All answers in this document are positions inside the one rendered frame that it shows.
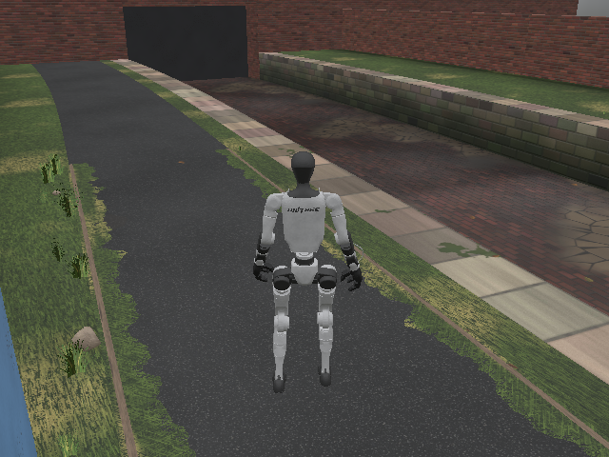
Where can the robot left foot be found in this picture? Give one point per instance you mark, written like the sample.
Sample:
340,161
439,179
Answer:
278,385

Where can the robot right upper arm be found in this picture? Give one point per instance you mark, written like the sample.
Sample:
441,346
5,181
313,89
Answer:
334,202

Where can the robot right shin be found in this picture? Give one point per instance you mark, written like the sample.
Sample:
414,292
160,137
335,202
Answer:
326,339

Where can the left robot forearm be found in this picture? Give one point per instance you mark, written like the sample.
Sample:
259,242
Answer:
261,252

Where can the right robot forearm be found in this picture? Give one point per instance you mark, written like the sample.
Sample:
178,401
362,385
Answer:
350,254

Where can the robot left upper arm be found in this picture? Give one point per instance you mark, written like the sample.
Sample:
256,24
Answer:
273,202

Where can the left robot hand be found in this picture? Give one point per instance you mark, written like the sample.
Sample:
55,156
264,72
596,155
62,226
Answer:
266,268

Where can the right robot hand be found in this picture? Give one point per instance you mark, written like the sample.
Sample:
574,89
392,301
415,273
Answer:
356,275

